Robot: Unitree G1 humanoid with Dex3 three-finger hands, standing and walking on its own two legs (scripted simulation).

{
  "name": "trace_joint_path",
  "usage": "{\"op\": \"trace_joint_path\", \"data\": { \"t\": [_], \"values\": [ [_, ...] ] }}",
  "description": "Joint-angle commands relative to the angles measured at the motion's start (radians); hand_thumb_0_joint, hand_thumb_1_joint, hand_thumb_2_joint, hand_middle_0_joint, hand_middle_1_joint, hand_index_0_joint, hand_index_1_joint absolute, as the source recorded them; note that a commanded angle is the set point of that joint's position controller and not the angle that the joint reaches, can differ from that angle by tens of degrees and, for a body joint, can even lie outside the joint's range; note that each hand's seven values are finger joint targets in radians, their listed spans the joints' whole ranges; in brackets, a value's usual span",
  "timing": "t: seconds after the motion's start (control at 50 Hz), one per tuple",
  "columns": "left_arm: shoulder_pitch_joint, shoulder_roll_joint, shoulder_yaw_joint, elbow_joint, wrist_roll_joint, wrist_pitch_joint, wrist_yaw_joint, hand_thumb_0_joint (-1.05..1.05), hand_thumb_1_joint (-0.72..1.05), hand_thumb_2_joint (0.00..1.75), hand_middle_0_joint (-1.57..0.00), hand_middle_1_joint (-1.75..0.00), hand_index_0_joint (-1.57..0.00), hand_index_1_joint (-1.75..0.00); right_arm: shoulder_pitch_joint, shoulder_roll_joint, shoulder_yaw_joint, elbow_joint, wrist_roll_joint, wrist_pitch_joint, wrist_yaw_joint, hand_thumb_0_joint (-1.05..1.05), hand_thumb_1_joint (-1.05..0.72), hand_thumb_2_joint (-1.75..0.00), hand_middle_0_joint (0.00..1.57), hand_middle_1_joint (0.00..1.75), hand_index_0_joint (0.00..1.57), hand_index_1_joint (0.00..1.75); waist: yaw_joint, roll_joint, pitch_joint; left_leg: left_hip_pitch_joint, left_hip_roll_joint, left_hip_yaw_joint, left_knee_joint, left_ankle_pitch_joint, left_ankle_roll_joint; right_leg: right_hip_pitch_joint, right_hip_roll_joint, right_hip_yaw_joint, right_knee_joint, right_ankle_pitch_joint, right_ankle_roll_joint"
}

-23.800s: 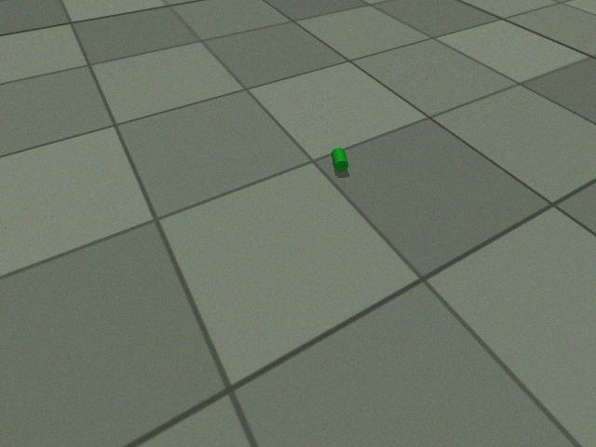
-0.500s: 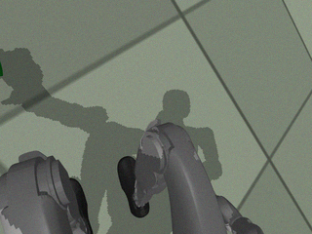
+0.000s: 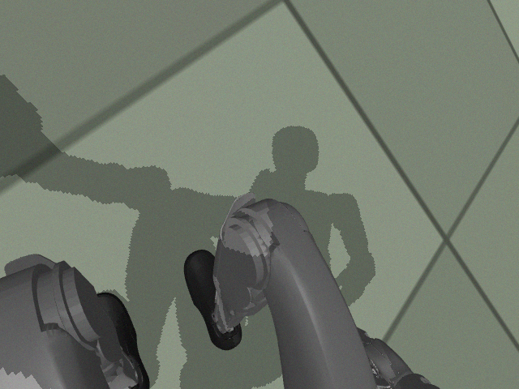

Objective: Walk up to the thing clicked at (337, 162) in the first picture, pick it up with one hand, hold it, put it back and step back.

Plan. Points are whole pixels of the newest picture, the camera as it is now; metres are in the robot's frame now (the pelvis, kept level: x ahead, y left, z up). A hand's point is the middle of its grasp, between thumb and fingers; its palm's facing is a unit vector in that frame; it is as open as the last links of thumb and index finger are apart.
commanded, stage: rest palm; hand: left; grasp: from above
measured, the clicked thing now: out of the picture +0.53 +0.34 -0.28
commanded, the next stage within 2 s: close in 0.90 s
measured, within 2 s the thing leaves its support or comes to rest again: neither
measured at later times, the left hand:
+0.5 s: hand out of the picture +0.49 +0.34 -0.23, palm faces -0.42 -0.12 -0.90, open 14.3 cm
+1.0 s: hand out of the picture +0.48 +0.34 -0.23, palm faces -0.45 -0.13 -0.88, open 14.1 cm
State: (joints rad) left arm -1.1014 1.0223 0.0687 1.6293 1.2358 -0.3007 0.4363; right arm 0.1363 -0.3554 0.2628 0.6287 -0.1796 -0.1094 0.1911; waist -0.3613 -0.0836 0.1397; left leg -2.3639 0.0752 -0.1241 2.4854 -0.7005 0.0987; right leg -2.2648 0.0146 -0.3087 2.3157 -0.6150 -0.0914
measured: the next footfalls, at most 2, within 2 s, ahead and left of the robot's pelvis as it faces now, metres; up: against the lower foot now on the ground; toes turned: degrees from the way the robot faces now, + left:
none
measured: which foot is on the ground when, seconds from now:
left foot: down 0.00-1.00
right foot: down 0.00-1.00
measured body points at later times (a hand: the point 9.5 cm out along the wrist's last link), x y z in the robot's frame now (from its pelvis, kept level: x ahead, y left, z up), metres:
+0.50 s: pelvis +0.00 +0.01 +0.00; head +0.29 +0.14 +0.32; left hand +0.51 +0.34 -0.18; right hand +0.07 -0.23 -0.06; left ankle +0.07 +0.11 -0.28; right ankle +0.11 -0.08 -0.28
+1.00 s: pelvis +0.00 +0.01 +0.00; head +0.28 +0.13 +0.33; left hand +0.50 +0.34 -0.18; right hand +0.06 -0.25 -0.06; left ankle +0.07 +0.11 -0.28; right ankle +0.11 -0.08 -0.28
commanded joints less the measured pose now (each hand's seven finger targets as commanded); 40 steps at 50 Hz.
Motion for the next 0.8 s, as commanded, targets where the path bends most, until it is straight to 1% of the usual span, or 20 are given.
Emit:
{"op": "trace_joint_path", "data": {
  "t": [0.0,0.02,0.06,0.1,0.12,0.18,0.26,0.28,0.32,0.34,0.36,0.46,0.48,0.5,0.56,0.66,0.7,0.74,0.76,0.78],
  "values": [
    [-0.179,0.213,-0.024,-0.027,0.024,-0.018,0.018,0.0,-0.54,0.97,-0.06,-1.0,-0.07,-1.0,0.197,-0.267,-0.056,0.009,-0.002,-0.013,-0.026,0.0,-0.91,-0.9,0.2,0.3,0.2,0.3,-0.023,0.369,-0.624,0.404,-0.028,-0.03,-0.229,0.131,-0.044,0.397,0.083,0.095,-0.232,0.138,0.061],
    [-0.193,0.2,-0.033,-0.016,0.035,-0.02,0.031,0.0,-0.53,0.97,-0.06,-1.0,-0.07,-1.0,0.192,-0.279,-0.061,0.01,-0.006,-0.015,-0.029,0.0,-0.91,-0.9,0.2,0.3,0.2,0.3,-0.036,0.387,-0.61,0.415,-0.027,-0.042,-0.238,0.127,-0.051,0.37,0.08,0.086,-0.223,0.133,0.058],
    [-0.201,0.181,-0.043,-0.018,0.051,-0.019,0.049,0.0,-0.54,0.98,-0.07,-1.0,-0.06,-1.0,0.184,-0.271,-0.05,0.009,-0.01,-0.018,-0.03,0.0,-0.91,-0.9,0.2,0.3,0.2,0.3,-0.037,0.391,-0.616,0.475,-0.021,-0.065,-0.242,0.167,-0.057,0.337,0.08,0.071,-0.208,0.159,0.056],
    [-0.224,0.163,-0.057,0.006,0.063,-0.01,0.064,0.0,-0.52,0.97,-0.07,-1.0,-0.07,-1.0,0.184,-0.279,-0.049,0.007,-0.013,-0.026,-0.028,0.0,-0.91,-0.9,0.2,0.3,0.2,0.3,-0.061,0.397,-0.579,0.485,-0.018,-0.085,-0.255,0.175,-0.064,0.297,0.076,0.062,-0.194,0.162,0.057],
    [-0.225,0.166,-0.058,-0.005,0.07,-0.006,0.071,0.0,-0.52,0.97,-0.07,-0.99,-0.07,-0.99,0.181,-0.282,-0.051,0.009,-0.014,-0.028,-0.028,0.0,-0.91,-0.9,0.2,0.3,0.2,0.3,-0.055,0.411,-0.587,0.51,-0.016,-0.09,-0.263,0.183,-0.068,0.293,0.076,0.061,-0.192,0.164,0.055],
    [-0.267,0.176,-0.057,-0.013,0.086,0.014,0.088,0.0,-0.52,0.97,-0.08,-0.98,-0.08,-0.98,0.17,-0.29,-0.052,-0.001,-0.016,-0.041,-0.023,0.0,-0.91,-0.91,0.2,0.3,0.2,0.3,-0.06,0.46,-0.571,0.541,-0.008,-0.116,-0.278,0.192,-0.083,0.236,0.065,0.057,-0.174,0.159,0.056],
    [-0.294,0.18,-0.055,-0.04,0.098,0.048,0.097,0.0,-0.53,0.98,-0.08,-0.98,-0.07,-0.99,0.177,-0.291,-0.053,-0.011,-0.02,-0.051,-0.011,0.0,-0.91,-0.91,0.2,0.3,0.2,0.3,-0.063,0.516,-0.603,0.586,-0.005,-0.123,-0.282,0.236,-0.093,0.238,0.06,0.062,-0.164,0.183,0.055],
    [-0.29,0.199,-0.038,-0.058,0.096,0.059,0.097,0.0,-0.53,0.97,-0.09,-0.98,-0.08,-0.98,0.185,-0.295,-0.056,-0.015,-0.02,-0.052,-0.008,0.0,-0.91,-0.91,0.2,0.3,0.2,0.3,-0.054,0.545,-0.643,0.636,-0.002,-0.124,-0.282,0.285,-0.097,0.248,0.06,0.063,-0.161,0.207,0.054],
    [-0.254,0.19,-0.039,-0.031,0.079,0.082,0.094,0.0,-0.52,0.96,-0.1,-0.96,-0.09,-0.97,0.183,-0.288,-0.055,-0.014,-0.017,-0.049,-0.004,0.0,-0.91,-0.91,0.2,0.3,0.2,0.3,-0.05,0.54,-0.657,0.623,-0.004,-0.111,-0.27,0.311,-0.094,0.28,0.066,0.065,-0.169,0.236,0.055],
    [-0.276,0.197,-0.027,-0.055,0.075,0.086,0.091,0.0,-0.52,0.96,-0.09,-0.98,-0.08,-0.98,0.198,-0.288,-0.056,-0.021,-0.017,-0.05,0.0,0.0,-0.91,-0.91,0.2,0.3,0.2,0.3,-0.058,0.546,-0.671,0.628,-0.003,-0.117,-0.268,0.333,-0.095,0.283,0.059,0.064,-0.169,0.245,0.058],
    [-0.26,0.186,-0.033,-0.041,0.065,0.095,0.088,0.0,-0.53,0.96,-0.08,-0.97,-0.07,-0.98,0.195,-0.286,-0.053,-0.022,-0.015,-0.049,0.002,0.0,-0.91,-0.91,0.2,0.3,0.2,0.3,-0.055,0.536,-0.652,0.609,-0.005,-0.111,-0.268,0.309,-0.091,0.286,0.063,0.068,-0.171,0.236,0.055],
    [-0.213,0.217,0.006,-0.072,0.036,0.113,0.049,0.0,-0.53,0.98,-0.08,-0.98,-0.07,-0.99,0.223,-0.282,-0.059,-0.032,-0.003,-0.037,0.009,0.0,-0.91,-0.91,0.2,0.3,0.2,0.3,-0.039,0.545,-0.68,0.625,-0.003,-0.114,-0.273,0.368,-0.093,0.303,0.057,0.072,-0.175,0.254,0.055],
    [-0.193,0.208,0.002,-0.061,0.025,0.118,0.039,0.0,-0.54,0.97,-0.07,-0.98,-0.06,-0.99,0.218,-0.277,-0.054,-0.039,-0.002,-0.036,0.011,0.0,-0.91,-0.91,0.2,0.3,0.2,0.3,-0.034,0.53,-0.665,0.612,-0.007,-0.105,-0.268,0.35,-0.086,0.307,0.062,0.077,-0.18,0.246,0.054],
    [-0.194,0.216,0.014,-0.069,0.022,0.117,0.031,0.0,-0.54,0.98,-0.08,-0.98,-0.06,-0.99,0.228,-0.28,-0.055,-0.038,-0.001,-0.033,0.014,0.0,-0.92,-0.91,0.2,0.3,0.2,0.3,-0.043,0.54,-0.655,0.598,-0.006,-0.102,-0.272,0.352,-0.088,0.314,0.06,0.078,-0.185,0.248,0.055],
    [-0.159,0.211,0.013,-0.052,0.001,0.116,0.011,0.0,-0.55,0.99,-0.07,-0.98,-0.05,-1.0,0.226,-0.282,-0.049,-0.045,0.004,-0.028,0.013,0.0,-0.91,-0.91,0.2,0.3,0.2,0.3,-0.041,0.464,-0.634,0.516,-0.017,-0.077,-0.257,0.297,-0.068,0.363,0.068,0.086,-0.202,0.247,0.058],
    [-0.138,0.229,0.015,-0.028,-0.008,0.085,-0.01,0.0,-0.55,1.0,-0.07,-0.99,-0.06,-1.0,0.221,-0.292,-0.044,-0.052,0.009,-0.022,0.006,0.0,-0.91,-0.91,0.2,0.3,0.2,0.3,-0.038,0.38,-0.604,0.408,-0.026,-0.061,-0.261,0.195,-0.052,0.416,0.074,0.087,-0.218,0.194,0.06],
    [-0.141,0.232,0.006,-0.029,-0.011,0.067,-0.012,0.0,-0.54,1.01,-0.07,-1.0,-0.06,-1.01,0.215,-0.29,-0.039,-0.05,0.007,-0.02,0.001,0.0,-0.91,-0.91,0.2,0.3,0.2,0.3,-0.036,0.375,-0.632,0.408,-0.026,-0.047,-0.246,0.196,-0.045,0.45,0.079,0.089,-0.226,0.204,0.065],
    [-0.137,0.212,-0.015,-0.009,-0.012,0.057,-0.018,0.0,-0.54,1.01,-0.07,-1.01,-0.06,-1.02,0.209,-0.296,-0.038,-0.045,0.006,-0.025,-0.004,0.0,-0.91,-0.91,0.2,0.3,0.2,0.3,-0.044,0.368,-0.612,0.412,-0.025,-0.047,-0.242,0.189,-0.044,0.439,0.081,0.088,-0.229,0.195,0.066],
    [-0.156,0.202,-0.039,-0.025,-0.014,0.046,-0.017,0.0,-0.54,1.0,-0.07,-1.02,-0.06,-1.03,0.195,-0.293,-0.034,-0.048,0.006,-0.028,-0.005,0.0,-0.91,-0.91,0.2,0.3,0.2,0.3,-0.04,0.377,-0.614,0.389,-0.027,-0.036,-0.238,0.169,-0.041,0.456,0.086,0.093,-0.236,0.185,0.066],
    [-0.154,0.231,-0.02,0.003,-0.013,0.04,-0.008,0.0,-0.54,1.01,-0.07,-1.02,-0.06,-1.03,0.201,-0.296,-0.031,-0.034,0.004,-0.028,-0.009,0.0,-0.91,-0.91,0.2,0.3,0.2,0.3,-0.043,0.352,-0.618,0.38,-0.025,-0.046,-0.237,0.159,-0.042,0.456,0.084,0.086,-0.236,0.178,0.067]
  ]
}}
